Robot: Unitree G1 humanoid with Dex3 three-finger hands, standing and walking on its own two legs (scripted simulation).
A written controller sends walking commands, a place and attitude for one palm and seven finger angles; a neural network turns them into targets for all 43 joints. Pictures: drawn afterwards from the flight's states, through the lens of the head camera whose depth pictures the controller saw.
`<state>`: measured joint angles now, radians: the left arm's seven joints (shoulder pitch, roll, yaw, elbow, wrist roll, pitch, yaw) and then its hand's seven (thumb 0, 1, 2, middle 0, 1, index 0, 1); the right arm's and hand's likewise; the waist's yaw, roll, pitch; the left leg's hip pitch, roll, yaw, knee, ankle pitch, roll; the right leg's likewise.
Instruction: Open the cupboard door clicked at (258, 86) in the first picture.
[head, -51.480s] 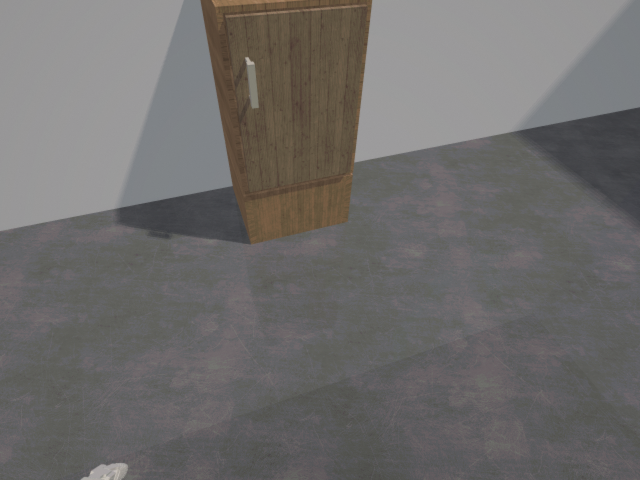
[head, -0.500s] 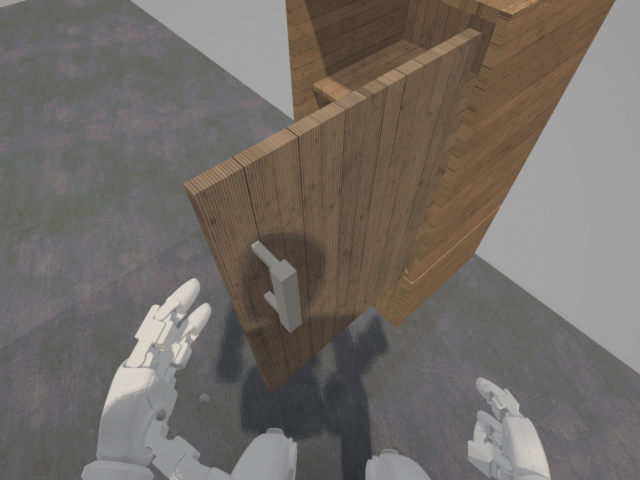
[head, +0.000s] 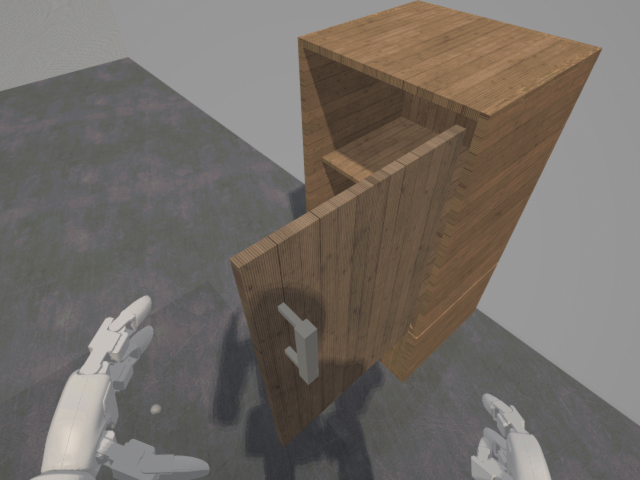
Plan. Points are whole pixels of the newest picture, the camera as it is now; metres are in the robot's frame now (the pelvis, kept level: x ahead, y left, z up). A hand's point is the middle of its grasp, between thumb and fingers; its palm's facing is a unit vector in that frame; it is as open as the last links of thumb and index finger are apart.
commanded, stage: draw the hand back to the body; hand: left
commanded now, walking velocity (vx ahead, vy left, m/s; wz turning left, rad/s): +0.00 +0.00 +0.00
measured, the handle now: (297, 344) +0.30 +0.06 +0.00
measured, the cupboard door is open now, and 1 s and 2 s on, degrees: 91 91 91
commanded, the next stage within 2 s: step back with the hand held close in 0.94 s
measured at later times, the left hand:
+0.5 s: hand (52, 328) +0.20 +0.25 +0.19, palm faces +0.40 -0.82 -0.41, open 9.8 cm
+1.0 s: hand (53, 319) +0.20 +0.24 +0.21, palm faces +0.44 -0.80 -0.40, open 7.5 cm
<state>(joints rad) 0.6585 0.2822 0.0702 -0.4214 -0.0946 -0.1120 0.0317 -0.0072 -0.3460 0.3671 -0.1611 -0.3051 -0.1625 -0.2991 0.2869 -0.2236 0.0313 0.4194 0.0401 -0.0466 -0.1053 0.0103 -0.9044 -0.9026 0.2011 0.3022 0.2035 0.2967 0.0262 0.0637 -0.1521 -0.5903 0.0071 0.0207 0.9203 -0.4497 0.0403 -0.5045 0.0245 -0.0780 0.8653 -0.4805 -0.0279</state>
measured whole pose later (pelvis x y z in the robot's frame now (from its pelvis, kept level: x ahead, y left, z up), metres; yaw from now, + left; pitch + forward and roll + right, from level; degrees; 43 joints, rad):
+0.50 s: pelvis +0.02 +0.00 +0.04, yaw -1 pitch -2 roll -1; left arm 0.53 0.36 0.28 -0.44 -0.06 -0.04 0.13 0.01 0.49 0.72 -0.20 -0.31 -0.20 -0.30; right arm 0.23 -0.23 0.06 0.57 0.02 -0.10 -0.09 0.01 -0.90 -0.90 0.20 0.30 0.21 0.30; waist 0.06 0.06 -0.03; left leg -0.19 -0.02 0.05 0.53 -0.30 0.04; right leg -0.12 0.01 -0.04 0.49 -0.33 -0.01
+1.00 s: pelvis +0.01 -0.02 +0.05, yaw -1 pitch -5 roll +0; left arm 0.48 0.35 0.33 -0.39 -0.08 -0.07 0.12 0.02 0.88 0.90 -0.21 -0.31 -0.21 -0.30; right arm 0.20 -0.23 0.02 0.64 0.01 -0.09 -0.09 0.01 -0.90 -0.90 0.20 0.30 0.20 0.30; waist 0.06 0.07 0.02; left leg -0.10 0.00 0.04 0.42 -0.24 0.02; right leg -0.03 0.04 -0.04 0.38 -0.27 -0.04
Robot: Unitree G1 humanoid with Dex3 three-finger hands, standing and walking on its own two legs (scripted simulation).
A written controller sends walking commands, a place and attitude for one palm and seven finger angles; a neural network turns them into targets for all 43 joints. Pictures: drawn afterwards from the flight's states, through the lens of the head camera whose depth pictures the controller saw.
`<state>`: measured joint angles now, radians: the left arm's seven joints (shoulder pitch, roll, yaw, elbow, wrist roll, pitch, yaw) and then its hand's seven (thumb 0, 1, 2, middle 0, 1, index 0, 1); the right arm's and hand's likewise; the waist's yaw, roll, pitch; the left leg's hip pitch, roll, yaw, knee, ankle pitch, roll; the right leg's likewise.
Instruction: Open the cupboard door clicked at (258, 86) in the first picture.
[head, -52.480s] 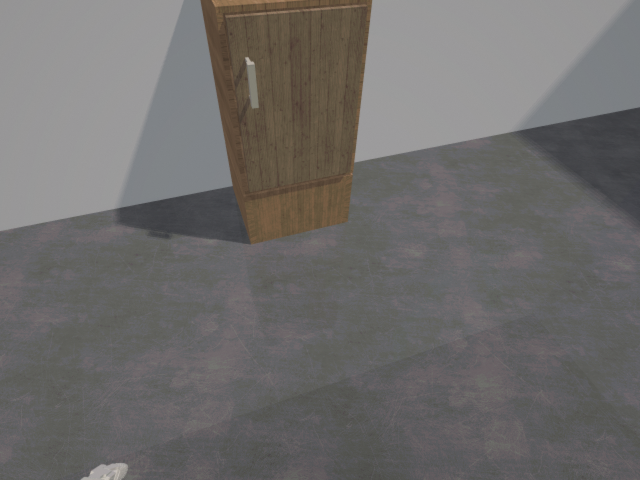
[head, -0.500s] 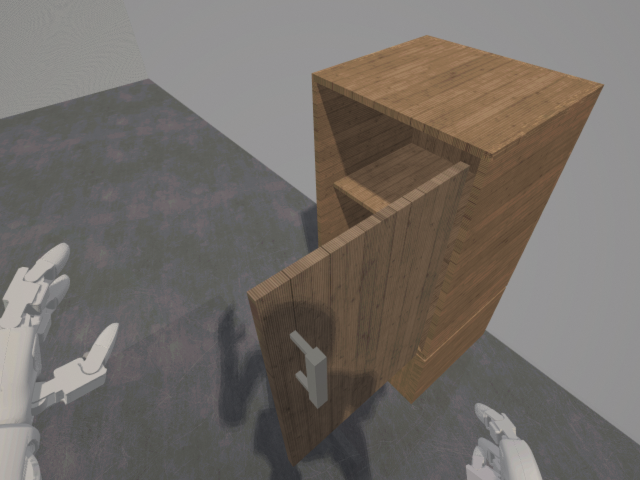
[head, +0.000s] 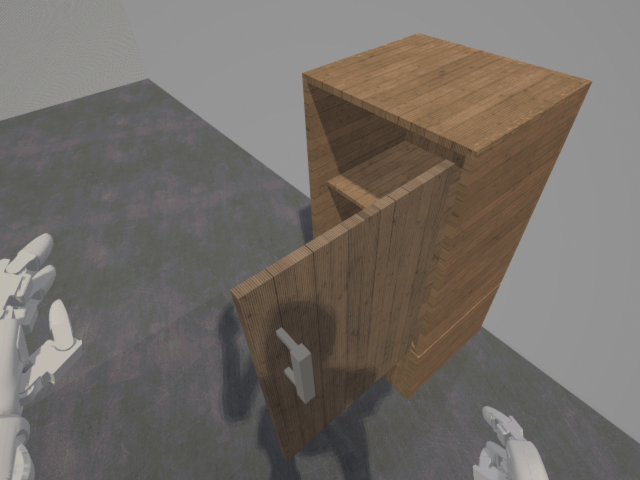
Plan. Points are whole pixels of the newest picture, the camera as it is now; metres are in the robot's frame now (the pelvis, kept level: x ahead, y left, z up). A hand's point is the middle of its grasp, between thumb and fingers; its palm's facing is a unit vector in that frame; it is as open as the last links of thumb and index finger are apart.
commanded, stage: step back with the hand held close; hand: left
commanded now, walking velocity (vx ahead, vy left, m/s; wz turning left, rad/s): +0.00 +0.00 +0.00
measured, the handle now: (295, 365) +0.29 +0.08 -0.05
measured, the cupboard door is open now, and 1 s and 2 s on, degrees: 91 91 91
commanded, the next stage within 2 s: stop stepping back and stand still in 1.32 s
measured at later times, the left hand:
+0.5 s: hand (65, 353) +0.18 +0.27 +0.16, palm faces +0.33 -0.79 -0.52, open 7.4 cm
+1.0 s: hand out of the picture +0.06 +0.31 +0.16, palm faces +0.48 -0.74 -0.47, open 7.4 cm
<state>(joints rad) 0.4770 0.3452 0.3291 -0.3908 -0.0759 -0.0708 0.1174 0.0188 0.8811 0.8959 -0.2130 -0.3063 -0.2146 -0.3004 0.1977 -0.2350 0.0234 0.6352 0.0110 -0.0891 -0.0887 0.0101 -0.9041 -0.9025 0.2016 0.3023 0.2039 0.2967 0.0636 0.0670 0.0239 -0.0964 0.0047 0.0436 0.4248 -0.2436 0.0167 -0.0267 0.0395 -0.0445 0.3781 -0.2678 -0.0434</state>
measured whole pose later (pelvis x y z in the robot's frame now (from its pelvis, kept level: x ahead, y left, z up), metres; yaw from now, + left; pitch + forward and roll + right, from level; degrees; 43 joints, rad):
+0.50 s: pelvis -0.03 +0.02 +0.00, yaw -2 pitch +0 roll +0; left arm 0.58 0.45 0.40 -0.48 -0.06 -0.13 0.13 0.02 0.88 0.90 -0.22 -0.31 -0.22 -0.30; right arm 0.17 -0.24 -0.02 0.55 0.02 0.03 -0.10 0.01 -0.91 -0.90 0.20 0.30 0.20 0.30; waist -0.01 0.03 0.02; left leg -0.27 0.01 0.09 0.46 -0.20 0.04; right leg -0.22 0.03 -0.01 0.45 -0.23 -0.02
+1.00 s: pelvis -0.12 +0.03 -0.02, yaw +3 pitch +0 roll -2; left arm 0.57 0.40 0.42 -0.54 -0.03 -0.22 0.17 0.02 0.88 0.90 -0.21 -0.31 -0.22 -0.30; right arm 0.19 -0.21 -0.01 0.61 0.01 -0.06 -0.07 0.01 -0.90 -0.90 0.20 0.30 0.21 0.30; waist 0.02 0.02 0.05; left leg -0.47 -0.01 0.04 0.65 -0.29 0.02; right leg -0.33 0.06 0.03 0.56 -0.23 -0.01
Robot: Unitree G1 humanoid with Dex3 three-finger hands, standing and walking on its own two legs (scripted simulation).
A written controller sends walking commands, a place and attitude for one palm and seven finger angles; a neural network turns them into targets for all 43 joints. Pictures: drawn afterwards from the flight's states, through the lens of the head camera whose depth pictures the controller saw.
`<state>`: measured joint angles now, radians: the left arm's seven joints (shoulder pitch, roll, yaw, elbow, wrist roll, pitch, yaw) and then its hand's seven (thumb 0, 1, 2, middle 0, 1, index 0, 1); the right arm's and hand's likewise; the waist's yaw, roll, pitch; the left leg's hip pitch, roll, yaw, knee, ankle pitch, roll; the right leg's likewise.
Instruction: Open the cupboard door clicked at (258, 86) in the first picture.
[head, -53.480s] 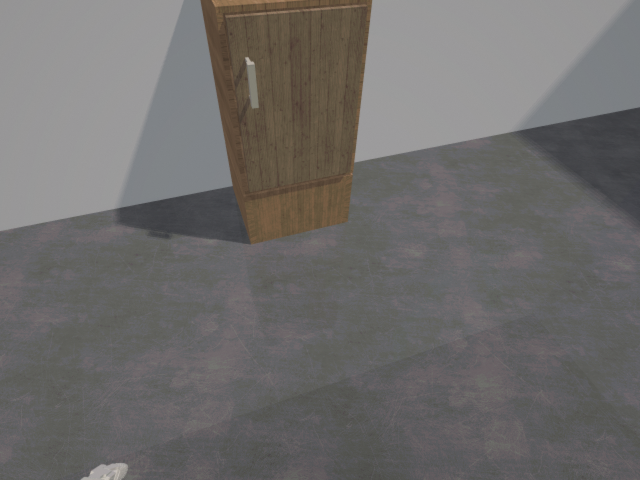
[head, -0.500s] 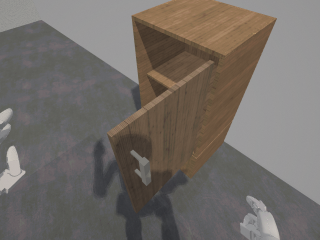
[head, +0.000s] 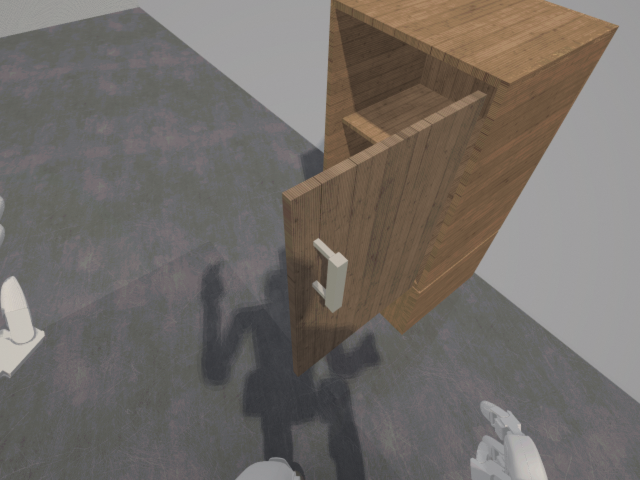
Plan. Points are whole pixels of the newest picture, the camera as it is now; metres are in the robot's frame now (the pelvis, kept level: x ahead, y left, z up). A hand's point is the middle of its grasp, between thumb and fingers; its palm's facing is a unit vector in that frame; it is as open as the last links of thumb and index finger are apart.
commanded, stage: step back with the hand held close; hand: left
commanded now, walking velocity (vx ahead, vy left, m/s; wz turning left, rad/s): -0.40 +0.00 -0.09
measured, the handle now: (327, 276) +0.41 +0.03 -0.03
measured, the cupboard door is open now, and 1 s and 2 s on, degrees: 91 91 91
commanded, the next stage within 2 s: stop stepping back and stand still in 0.32 s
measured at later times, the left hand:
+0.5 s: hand (20, 444) +0.12 +0.23 +0.17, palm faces +0.26 -0.84 -0.47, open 7.4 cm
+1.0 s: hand out of the picture +0.03 +0.21 +0.18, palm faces +0.33 -0.82 -0.48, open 7.4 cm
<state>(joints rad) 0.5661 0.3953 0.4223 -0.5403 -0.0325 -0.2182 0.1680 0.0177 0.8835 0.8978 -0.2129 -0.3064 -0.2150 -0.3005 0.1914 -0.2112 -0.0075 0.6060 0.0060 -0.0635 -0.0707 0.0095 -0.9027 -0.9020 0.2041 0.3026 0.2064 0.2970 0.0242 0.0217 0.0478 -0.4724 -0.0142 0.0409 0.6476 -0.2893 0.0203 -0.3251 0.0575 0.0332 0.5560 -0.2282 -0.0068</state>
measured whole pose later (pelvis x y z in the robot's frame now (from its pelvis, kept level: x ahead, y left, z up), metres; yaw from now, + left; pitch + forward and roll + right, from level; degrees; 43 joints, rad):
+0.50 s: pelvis -0.13 +0.00 -0.01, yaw -8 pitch +6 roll -2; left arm 0.54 0.50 0.47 -0.62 -0.08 -0.23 0.15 0.02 0.89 0.90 -0.21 -0.31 -0.21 -0.30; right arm 0.10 -0.15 0.02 0.61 -0.03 -0.12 -0.04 0.01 -0.90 -0.90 0.21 0.30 0.21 0.30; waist 0.01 -0.06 0.00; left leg -0.59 0.06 0.11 0.35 0.11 0.02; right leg -0.05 0.05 -0.03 0.39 -0.45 -0.05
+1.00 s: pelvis -0.18 -0.02 +0.01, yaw -7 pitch +0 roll +1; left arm 0.62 0.41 0.40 -0.50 -0.02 -0.24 0.15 0.02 0.88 0.90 -0.22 -0.31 -0.22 -0.30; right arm 0.33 -0.22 -0.01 0.69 0.01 -0.13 -0.09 0.01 -0.90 -0.90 0.20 0.30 0.20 0.30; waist 0.00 -0.03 -0.05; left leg -0.35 0.02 0.04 0.66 -0.23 0.00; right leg -0.12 0.03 -0.04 0.50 -0.37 -0.06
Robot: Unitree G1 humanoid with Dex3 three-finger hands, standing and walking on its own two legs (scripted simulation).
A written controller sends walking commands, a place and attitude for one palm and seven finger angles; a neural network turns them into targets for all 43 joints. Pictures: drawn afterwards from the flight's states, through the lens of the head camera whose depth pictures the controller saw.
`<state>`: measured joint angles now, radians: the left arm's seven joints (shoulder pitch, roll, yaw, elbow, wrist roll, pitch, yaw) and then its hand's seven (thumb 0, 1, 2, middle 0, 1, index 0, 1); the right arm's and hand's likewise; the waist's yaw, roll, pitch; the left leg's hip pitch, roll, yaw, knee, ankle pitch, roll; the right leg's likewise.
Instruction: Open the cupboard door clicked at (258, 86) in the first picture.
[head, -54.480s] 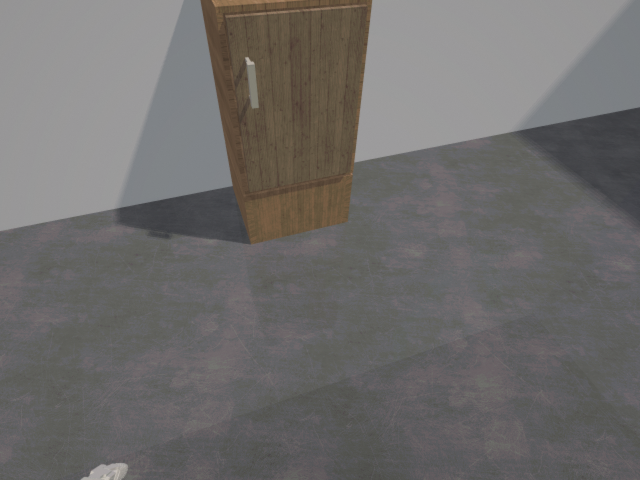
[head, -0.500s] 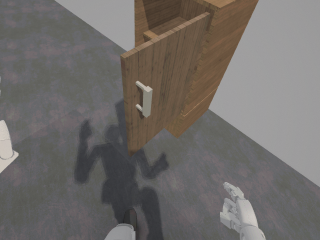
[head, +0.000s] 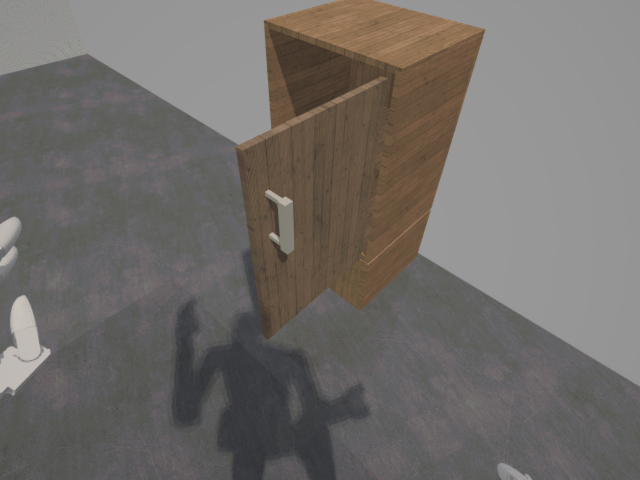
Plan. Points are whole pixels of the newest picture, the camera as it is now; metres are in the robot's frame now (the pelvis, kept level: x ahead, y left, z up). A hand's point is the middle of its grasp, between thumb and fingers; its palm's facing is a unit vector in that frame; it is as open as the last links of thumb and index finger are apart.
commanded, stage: stop stepping back and stand still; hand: left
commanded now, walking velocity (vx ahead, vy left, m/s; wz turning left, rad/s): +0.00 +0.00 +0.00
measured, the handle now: (279, 222) +0.59 +0.11 -0.04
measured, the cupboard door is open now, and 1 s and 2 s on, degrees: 91 91 91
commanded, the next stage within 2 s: let the arm hang, fingers relaxed in 0.64 s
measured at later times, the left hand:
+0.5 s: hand out of the picture +0.14 +0.30 +0.16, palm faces +0.46 -0.76 -0.45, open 7.4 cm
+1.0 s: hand out of the picture +0.05 +0.23 -0.15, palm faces +0.00 -0.97 -0.25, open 7.4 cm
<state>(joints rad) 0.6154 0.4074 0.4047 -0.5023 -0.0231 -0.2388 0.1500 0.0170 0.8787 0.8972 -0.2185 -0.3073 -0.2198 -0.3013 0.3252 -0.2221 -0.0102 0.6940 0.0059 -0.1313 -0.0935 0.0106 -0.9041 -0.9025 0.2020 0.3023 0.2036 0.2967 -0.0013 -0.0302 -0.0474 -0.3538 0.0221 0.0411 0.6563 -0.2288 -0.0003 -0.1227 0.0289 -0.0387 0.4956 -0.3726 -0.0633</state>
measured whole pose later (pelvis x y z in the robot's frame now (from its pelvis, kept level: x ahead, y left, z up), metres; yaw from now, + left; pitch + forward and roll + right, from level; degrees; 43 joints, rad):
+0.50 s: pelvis -0.05 +0.02 +0.00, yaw +1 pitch -1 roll -1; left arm 0.53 0.39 0.41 -0.43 -0.04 -0.19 0.16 0.02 0.88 0.90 -0.21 -0.31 -0.22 -0.30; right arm 0.24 -0.21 0.02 0.63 0.00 -0.12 -0.09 0.01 -0.90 -0.90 0.20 0.30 0.20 0.30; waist 0.01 0.01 0.02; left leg -0.29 0.03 0.03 0.44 -0.13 0.01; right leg -0.14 0.04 -0.05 0.42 -0.26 -0.03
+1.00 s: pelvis -0.05 +0.03 -0.01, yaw +2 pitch -1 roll +0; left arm 0.27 0.22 0.01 0.72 0.03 0.05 0.00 0.01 0.90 0.90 -0.20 -0.30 -0.20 -0.30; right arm 0.16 -0.28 0.00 0.90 -0.02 0.00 0.00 0.01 -0.91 -0.90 0.20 0.30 0.20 0.30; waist -0.03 0.01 0.04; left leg -0.37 -0.01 0.02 0.56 -0.18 0.02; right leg -0.23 0.00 -0.07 0.60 -0.36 -0.03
